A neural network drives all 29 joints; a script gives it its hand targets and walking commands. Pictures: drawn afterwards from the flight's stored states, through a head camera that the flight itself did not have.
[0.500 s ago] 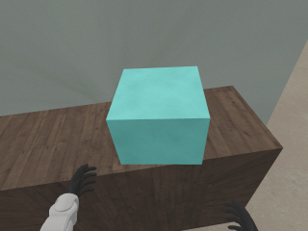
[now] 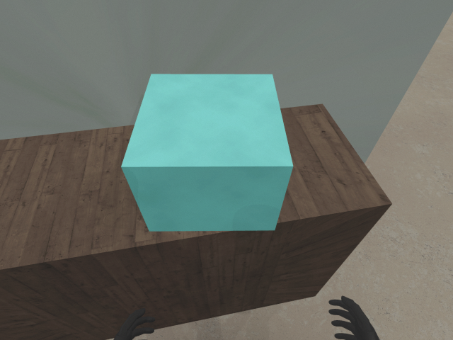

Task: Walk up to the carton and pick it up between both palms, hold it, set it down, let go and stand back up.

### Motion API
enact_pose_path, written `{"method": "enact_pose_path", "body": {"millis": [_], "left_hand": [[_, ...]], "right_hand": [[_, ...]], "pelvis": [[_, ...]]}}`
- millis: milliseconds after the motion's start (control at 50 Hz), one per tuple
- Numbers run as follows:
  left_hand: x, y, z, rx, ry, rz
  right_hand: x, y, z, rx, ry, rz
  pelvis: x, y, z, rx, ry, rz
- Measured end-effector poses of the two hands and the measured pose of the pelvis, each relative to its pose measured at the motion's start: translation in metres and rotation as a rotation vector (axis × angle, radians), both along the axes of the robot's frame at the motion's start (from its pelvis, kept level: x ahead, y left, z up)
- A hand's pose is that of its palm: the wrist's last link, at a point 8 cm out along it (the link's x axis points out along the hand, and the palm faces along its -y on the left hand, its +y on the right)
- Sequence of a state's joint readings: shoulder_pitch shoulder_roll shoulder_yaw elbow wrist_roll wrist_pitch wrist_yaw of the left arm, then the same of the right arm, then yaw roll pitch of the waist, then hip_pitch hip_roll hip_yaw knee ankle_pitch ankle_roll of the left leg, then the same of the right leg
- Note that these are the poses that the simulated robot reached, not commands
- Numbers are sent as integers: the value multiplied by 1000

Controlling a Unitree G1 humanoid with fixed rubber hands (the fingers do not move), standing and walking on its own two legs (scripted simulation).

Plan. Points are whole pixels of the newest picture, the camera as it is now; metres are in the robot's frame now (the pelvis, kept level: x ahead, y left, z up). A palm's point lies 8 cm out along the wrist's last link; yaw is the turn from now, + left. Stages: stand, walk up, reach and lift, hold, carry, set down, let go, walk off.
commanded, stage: stand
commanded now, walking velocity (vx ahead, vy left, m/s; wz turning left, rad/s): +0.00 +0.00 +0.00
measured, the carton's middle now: (212, 151) +0.48 +0.05 +0.05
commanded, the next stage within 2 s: none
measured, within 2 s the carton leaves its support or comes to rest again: neither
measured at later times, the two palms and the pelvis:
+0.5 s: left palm out of the picture +0.02 +0.25 -0.13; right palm out of the picture +0.09 -0.21 -0.15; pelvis +0.03 +0.01 +0.00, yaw +6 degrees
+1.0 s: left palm out of the picture -0.07 +0.18 -0.15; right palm out of the picture +0.00 -0.20 -0.16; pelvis +0.02 -0.01 +0.00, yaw +7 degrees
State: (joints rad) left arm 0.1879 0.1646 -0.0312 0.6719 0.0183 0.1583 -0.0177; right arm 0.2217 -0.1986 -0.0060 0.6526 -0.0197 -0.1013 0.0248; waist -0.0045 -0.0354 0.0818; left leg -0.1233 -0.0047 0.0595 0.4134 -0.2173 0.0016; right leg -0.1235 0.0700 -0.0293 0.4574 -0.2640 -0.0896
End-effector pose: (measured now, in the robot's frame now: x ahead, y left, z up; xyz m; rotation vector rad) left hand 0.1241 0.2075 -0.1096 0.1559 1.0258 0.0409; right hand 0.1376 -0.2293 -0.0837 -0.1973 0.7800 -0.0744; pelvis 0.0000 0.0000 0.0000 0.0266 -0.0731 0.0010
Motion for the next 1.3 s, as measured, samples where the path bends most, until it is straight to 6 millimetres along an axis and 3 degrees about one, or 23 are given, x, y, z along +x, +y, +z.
{"method": "enact_pose_path", "body": {"millis": [80,180,320,440,560,700,920,1060,1200,1300], "left_hand": [[-22,-8,-17,-33,18,15],[-54,10,-26,3,97,95],[-85,44,-21,106,189,183],[-99,53,-20,132,215,230],[-116,37,-29,88,254,245],[-145,6,-39,13,338,259],[-190,-23,-38,-19,475,294],[-198,-35,-36,-11,505,307],[-194,-50,-37,-13,493,319],[-189,-57,-37,-10,448,367]], "right_hand": [[-19,-3,-18,-41,197,26],[-38,-3,-39,-44,375,34],[-40,6,-57,-24,441,31],[-40,14,-63,-12,457,22],[-54,21,-66,-8,496,13],[-88,26,-67,4,581,-6],[-133,30,-70,34,717,-15],[-135,28,-74,51,736,-5],[-121,18,-79,53,717,9],[-108,0,-76,2,682,-19]], "pelvis": [[4,-4,-1,-19,45,33],[14,-4,-3,-30,70,59],[27,1,-5,-34,66,81],[32,5,-5,-32,48,95],[31,7,-4,-30,28,105],[28,4,-2,-28,19,116],[25,-4,-1,-24,30,127],[26,-14,-2,-22,35,132],[29,-25,-3,-21,32,138],[28,-33,-3,-38,16,145]]}}
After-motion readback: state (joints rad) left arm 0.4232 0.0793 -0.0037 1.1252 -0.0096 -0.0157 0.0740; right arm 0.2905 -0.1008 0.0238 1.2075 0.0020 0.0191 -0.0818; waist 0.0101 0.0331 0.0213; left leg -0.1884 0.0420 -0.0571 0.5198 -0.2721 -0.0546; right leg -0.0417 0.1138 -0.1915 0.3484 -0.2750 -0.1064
